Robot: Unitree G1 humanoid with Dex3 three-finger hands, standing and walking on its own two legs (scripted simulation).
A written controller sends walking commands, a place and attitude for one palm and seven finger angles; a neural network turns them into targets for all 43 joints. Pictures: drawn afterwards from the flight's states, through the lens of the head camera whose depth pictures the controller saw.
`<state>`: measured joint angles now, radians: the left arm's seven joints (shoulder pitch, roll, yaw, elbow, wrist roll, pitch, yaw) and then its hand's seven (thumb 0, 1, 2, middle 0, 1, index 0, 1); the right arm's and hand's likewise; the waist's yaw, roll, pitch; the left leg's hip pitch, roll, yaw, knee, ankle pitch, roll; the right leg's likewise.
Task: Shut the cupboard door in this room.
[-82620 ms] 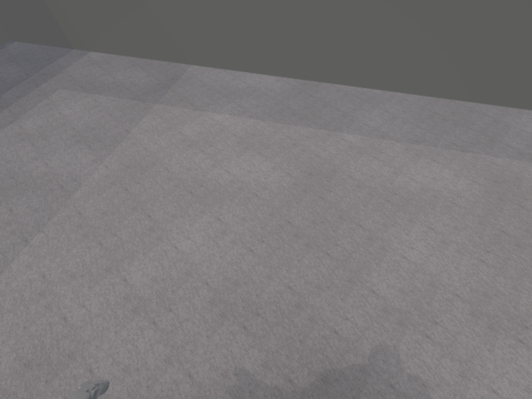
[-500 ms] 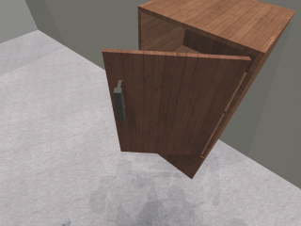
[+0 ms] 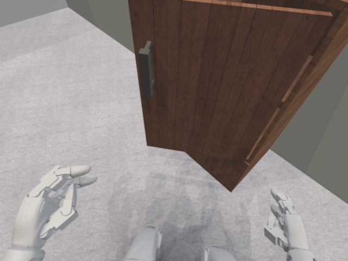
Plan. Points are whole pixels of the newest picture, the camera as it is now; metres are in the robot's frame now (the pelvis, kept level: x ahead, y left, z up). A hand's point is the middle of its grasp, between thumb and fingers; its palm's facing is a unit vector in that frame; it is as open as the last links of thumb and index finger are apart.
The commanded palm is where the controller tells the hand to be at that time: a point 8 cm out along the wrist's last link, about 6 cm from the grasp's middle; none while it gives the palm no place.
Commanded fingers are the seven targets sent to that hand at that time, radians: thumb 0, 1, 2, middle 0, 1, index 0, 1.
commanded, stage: raise the hand and make a fist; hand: left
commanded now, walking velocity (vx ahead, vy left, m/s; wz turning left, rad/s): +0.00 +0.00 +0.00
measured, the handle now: (148, 70) +0.55 +0.15 +0.12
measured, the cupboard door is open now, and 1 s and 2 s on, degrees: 36 36 36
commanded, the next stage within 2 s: bring the fist close to the handle in 1.34 s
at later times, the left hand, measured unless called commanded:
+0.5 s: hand (88, 188) +0.23 +0.20 +0.08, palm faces -0.09 -1.00 -0.03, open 3.3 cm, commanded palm +0.21 +0.27 +0.10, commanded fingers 0.00 0.90 0.90 -1.19 -1.38 -1.19 -1.38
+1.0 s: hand (80, 165) +0.25 +0.21 +0.13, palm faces -0.02 -1.00 -0.06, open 3.1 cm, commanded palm +0.23 +0.26 +0.12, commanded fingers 0.00 0.90 0.90 -1.30 -1.50 -1.30 -1.50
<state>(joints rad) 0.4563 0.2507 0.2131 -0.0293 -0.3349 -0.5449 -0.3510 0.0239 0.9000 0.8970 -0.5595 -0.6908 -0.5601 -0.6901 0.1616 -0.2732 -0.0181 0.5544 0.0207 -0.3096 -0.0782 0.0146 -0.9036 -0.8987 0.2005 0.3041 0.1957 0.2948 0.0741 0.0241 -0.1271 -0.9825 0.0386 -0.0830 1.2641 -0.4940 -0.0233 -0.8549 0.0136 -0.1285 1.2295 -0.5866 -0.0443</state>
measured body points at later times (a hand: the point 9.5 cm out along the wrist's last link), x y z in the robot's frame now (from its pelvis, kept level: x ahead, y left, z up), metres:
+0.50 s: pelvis +0.02 +0.03 +0.02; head +0.07 +0.03 +0.47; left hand +0.23 +0.26 +0.08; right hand +0.19 -0.22 -0.05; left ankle +0.07 +0.13 -0.63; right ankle +0.02 -0.10 -0.63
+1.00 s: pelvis +0.02 +0.03 +0.04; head +0.05 +0.03 +0.49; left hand +0.25 +0.27 +0.13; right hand +0.19 -0.20 -0.02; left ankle +0.07 +0.13 -0.63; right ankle +0.02 -0.10 -0.63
